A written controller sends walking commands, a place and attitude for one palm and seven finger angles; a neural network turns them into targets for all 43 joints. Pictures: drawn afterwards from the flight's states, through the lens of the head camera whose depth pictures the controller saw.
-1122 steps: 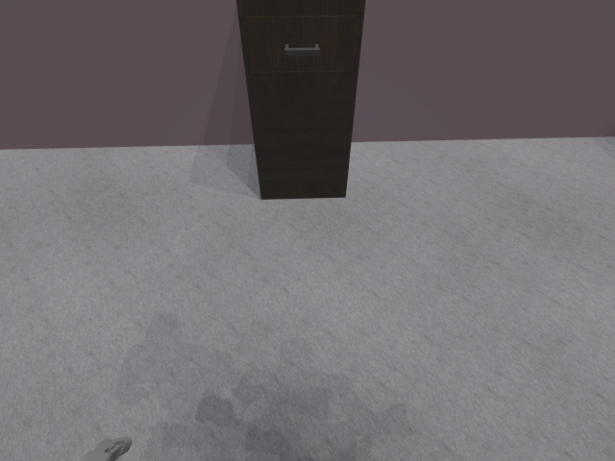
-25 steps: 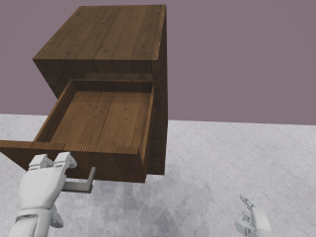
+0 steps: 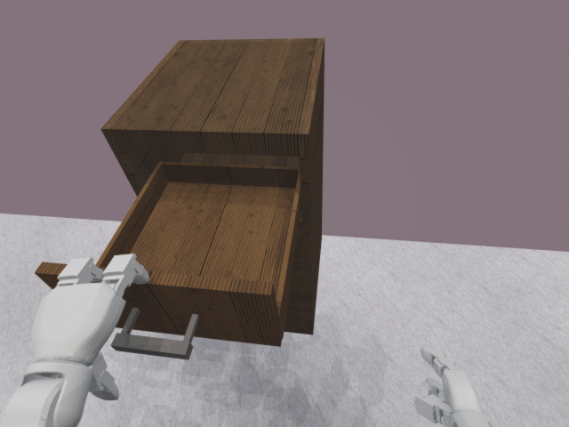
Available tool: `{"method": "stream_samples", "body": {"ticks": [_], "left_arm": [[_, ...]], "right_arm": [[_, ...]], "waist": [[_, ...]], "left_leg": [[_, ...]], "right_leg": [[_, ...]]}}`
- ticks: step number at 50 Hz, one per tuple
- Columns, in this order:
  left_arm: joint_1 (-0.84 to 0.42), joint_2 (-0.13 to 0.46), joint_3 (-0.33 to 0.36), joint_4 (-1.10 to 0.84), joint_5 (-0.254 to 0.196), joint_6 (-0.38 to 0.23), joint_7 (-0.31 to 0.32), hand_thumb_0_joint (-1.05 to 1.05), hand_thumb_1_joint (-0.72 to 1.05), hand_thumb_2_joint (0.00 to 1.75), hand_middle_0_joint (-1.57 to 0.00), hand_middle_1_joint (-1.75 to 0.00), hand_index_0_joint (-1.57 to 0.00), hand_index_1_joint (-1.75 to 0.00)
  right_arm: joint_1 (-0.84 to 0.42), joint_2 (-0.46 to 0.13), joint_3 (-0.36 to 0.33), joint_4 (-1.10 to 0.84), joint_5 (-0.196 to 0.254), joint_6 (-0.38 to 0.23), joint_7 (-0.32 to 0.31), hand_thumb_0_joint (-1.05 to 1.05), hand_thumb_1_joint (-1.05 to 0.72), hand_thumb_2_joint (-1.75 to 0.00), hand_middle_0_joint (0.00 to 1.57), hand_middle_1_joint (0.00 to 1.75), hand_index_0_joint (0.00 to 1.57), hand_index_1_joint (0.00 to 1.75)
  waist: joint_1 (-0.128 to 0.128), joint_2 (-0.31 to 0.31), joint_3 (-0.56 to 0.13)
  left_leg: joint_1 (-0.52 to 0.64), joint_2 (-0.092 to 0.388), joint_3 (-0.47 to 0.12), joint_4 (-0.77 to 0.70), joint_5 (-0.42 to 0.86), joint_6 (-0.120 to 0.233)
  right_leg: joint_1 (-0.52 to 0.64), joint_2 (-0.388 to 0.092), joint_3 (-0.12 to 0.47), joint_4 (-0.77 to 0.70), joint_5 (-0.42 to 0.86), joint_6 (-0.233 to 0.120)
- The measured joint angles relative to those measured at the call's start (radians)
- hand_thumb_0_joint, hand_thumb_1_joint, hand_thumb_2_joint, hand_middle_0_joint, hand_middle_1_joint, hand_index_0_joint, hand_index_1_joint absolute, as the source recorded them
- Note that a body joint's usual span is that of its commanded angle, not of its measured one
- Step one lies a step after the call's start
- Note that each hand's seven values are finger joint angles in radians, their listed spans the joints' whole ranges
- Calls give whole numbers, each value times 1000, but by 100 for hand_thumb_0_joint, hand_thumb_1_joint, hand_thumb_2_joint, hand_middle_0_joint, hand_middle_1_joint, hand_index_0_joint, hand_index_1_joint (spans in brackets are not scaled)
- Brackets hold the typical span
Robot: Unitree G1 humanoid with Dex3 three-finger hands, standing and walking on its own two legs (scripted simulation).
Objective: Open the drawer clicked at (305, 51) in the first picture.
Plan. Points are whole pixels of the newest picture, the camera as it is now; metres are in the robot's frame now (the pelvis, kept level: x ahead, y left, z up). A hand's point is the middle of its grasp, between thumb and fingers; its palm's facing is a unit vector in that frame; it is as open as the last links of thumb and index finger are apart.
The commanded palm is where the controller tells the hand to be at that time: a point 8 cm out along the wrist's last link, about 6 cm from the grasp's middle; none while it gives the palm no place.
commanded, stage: lift the hand off the handle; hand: left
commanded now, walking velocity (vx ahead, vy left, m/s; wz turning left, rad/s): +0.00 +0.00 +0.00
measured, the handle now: (157, 332) +0.24 +0.25 -0.03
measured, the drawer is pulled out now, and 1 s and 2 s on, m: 0.30 0.30 0.30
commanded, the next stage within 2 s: draw the hand back to the body in 0.36 s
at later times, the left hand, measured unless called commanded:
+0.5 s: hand (98, 320) +0.20 +0.26 +0.11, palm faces +0.01 -0.08 -1.00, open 13.8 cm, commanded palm +0.17 +0.26 +0.17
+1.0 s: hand (100, 319) +0.19 +0.25 +0.12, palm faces +0.03 -0.05 -1.00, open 13.8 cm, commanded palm +0.16 +0.26 +0.18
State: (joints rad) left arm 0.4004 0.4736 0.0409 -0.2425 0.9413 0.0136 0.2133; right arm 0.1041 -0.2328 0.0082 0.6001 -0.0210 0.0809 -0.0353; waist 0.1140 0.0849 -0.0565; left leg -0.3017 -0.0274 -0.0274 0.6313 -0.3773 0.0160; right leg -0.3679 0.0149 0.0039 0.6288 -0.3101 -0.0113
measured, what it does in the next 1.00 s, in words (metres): stands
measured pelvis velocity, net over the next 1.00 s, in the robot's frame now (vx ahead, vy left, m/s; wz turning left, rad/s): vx -0.01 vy -0.01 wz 0.01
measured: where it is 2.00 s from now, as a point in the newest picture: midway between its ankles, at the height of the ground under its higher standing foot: outside the picture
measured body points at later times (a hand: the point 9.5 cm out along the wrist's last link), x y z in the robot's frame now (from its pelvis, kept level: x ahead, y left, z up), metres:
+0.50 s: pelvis -0.01 +0.00 +0.01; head -0.01 -0.04 +0.46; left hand +0.19 +0.26 +0.16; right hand +0.21 -0.21 -0.08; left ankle -0.03 +0.11 -0.73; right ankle +0.01 -0.11 -0.73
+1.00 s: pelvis -0.01 -0.01 +0.01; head +0.00 -0.05 +0.46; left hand +0.18 +0.25 +0.17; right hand +0.22 -0.21 -0.08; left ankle -0.03 +0.11 -0.73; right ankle +0.01 -0.11 -0.73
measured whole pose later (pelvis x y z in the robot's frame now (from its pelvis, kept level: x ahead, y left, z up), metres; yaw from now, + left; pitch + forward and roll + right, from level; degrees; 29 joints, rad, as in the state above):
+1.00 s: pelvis -0.01 -0.01 +0.01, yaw +0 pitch -1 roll +0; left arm 0.36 0.55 0.07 -0.33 0.87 0.00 0.04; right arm 0.10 -0.25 0.03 0.60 0.00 0.08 -0.04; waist 0.12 0.10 0.01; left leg -0.18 -0.02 -0.04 0.48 -0.29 0.01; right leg -0.24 0.02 -0.01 0.48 -0.23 -0.02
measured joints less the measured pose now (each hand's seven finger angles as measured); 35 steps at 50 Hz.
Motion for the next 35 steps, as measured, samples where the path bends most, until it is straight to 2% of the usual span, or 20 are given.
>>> {"method": "stream_samples", "body": {"ticks": [14, 22, 26, 31, 35], "left_arm": [[-35, 56, 20, -84, -60, 37, -123, 0, -49, 30, -32, -120, -32, -121], [-57, 58, 26, -62, -76, 30, -176, 0, -49, 30, -31, -120, -32, -120], [-60, 57, 20, -50, -73, 6, -179, 0, -49, 30, -32, -120, -32, -120], [-62, 52, 20, -65, -62, -33, -150, 0, -49, 30, -32, -120, -32, -120], [-58, 63, 39, -70, -60, -34, -133, 0, -49, 30, -32, -120, -32, -120]], "right_arm": [[1, -20, 16, -6, 15, 21, -5, 1, -91, -90, 20, 30, 20, 30], [-3, -22, 20, -5, 20, 18, 0, 1, -91, -90, 20, 29, 20, 30], [3, -23, 21, -3, 17, 11, -3, 1, -91, -90, 20, 29, 20, 30], [8, -21, 16, 7, 13, -3, -6, 1, -91, -90, 20, 29, 20, 30], [2, -16, 13, 16, 16, -1, -2, 1, -91, -90, 20, 29, 20, 30]], "waist": [[0, 12, 37], [-4, 10, 55], [-1, 7, 63], [4, 8, 64], [4, 10, 60]], "left_leg": [[111, 2, -6, -104, 51, 0], [130, 3, -5, -139, 76, -2], [127, 5, -8, -140, 80, -4], [120, 7, -11, -136, 81, -6], [119, 7, -9, -138, 82, -7]], "right_leg": [[116, 0, -4, -109, 51, 1], [133, 0, -3, -141, 74, -1], [133, 2, -6, -146, 80, -3], [129, 3, -9, -147, 83, -5], [125, 4, -8, -145, 82, -6]]}}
